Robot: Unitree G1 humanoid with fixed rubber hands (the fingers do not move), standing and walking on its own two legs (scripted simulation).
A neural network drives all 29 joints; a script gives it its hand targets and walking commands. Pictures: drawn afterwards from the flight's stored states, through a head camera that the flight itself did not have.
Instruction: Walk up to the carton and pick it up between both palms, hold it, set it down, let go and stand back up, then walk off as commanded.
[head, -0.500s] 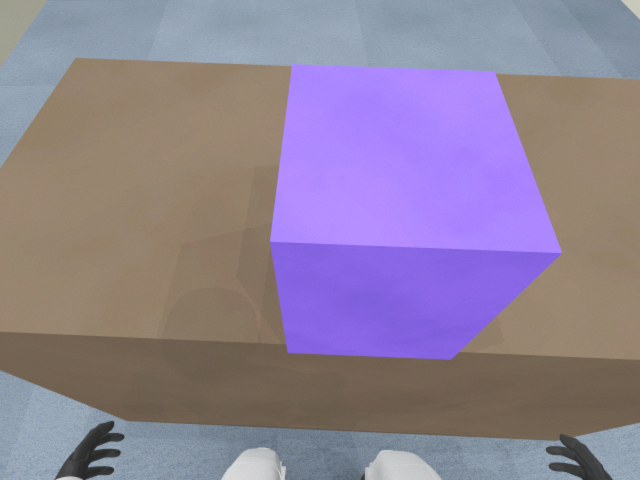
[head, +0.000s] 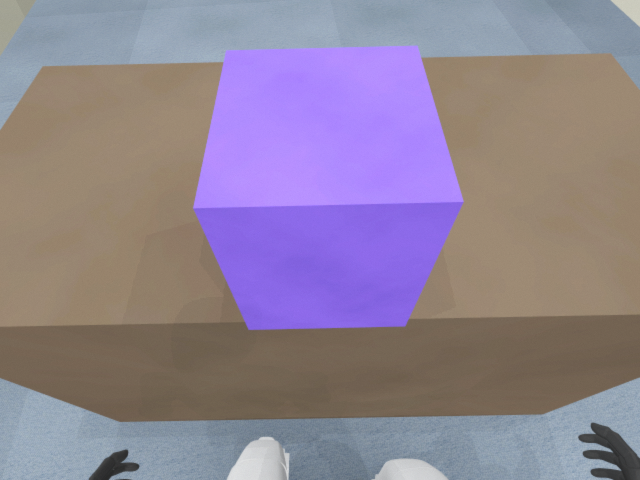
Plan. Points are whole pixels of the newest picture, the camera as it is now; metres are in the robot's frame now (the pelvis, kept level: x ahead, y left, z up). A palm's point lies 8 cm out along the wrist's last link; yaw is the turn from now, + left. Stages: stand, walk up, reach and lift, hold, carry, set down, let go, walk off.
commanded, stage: walk up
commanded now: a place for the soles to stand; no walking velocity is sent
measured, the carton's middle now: (324, 202) +0.39 +0.01 +0.11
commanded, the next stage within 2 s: reach and lift in 1.22 s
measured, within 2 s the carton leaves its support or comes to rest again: neither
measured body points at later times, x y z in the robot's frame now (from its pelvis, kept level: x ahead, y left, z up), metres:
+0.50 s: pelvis +0.00 -0.01 +0.02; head +0.00 +0.00 +0.47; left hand +0.12 +0.30 -0.09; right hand +0.10 -0.33 -0.08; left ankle +0.00 +0.12 -0.72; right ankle +0.00 -0.12 -0.72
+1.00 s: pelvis +0.00 +0.01 +0.02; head +0.00 +0.02 +0.47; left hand +0.10 +0.33 -0.10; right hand +0.11 -0.30 -0.08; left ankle +0.00 +0.12 -0.72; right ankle +0.00 -0.12 -0.72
